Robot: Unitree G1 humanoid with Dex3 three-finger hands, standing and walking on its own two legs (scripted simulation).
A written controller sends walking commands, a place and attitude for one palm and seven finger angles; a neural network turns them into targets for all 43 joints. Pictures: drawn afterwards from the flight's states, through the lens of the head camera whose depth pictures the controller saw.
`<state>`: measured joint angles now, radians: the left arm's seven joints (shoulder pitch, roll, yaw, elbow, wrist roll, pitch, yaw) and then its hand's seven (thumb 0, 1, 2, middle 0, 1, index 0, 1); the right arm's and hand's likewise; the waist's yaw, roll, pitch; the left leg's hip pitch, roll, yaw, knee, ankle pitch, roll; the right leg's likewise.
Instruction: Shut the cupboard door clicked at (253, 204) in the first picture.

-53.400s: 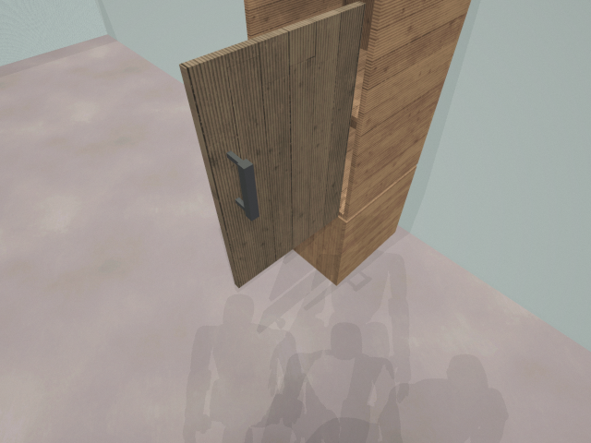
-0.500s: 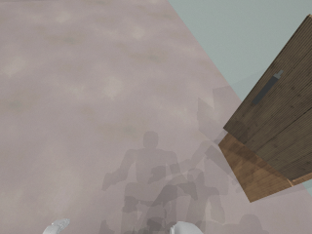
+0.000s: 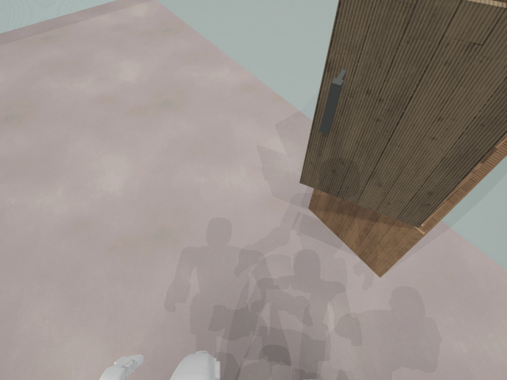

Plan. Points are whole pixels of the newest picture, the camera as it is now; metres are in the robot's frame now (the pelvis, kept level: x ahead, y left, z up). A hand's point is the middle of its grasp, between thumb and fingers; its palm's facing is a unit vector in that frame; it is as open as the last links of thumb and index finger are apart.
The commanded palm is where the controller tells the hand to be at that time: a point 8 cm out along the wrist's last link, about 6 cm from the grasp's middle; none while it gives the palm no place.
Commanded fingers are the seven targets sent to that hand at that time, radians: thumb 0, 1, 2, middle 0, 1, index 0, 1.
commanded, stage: turn to face it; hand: left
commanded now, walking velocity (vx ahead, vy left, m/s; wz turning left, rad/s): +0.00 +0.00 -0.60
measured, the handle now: (333, 102) +0.66 -0.16 +0.02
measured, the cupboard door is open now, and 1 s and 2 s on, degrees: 26 26 26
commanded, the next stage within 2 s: take the last steps up to it in 0.64 s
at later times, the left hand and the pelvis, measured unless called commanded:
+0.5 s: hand (145, 363) +0.16 +0.20 -0.15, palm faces -0.27 -0.92 -0.27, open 7.4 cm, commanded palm none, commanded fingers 0.00 0.90 0.90 -0.20 -0.30 -0.20 -0.30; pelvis +0.00 +0.02 -0.01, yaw -17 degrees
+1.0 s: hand (168, 354) +0.18 +0.16 -0.16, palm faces -0.44 -0.89 -0.15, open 7.4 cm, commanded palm none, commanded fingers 0.00 0.90 0.90 -0.20 -0.30 -0.20 -0.30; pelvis +0.03 +0.02 +0.02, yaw -26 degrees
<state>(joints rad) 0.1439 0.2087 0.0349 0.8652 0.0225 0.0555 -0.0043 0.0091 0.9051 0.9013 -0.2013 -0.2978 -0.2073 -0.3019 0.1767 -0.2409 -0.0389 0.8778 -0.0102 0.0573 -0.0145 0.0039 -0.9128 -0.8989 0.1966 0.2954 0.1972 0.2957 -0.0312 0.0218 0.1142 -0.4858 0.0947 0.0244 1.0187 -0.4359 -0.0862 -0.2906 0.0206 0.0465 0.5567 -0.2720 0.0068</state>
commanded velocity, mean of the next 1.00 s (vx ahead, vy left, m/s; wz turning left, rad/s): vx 0.08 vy -0.03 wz -0.32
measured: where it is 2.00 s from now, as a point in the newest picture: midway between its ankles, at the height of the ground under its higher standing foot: outside the picture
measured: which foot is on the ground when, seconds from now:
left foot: up 0.00-0.08, down 0.10-0.48, up 0.50-0.76, down 0.78-1.00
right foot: down 0.00-0.12, up 0.14-0.46, down 0.48-0.78, up 0.80-1.00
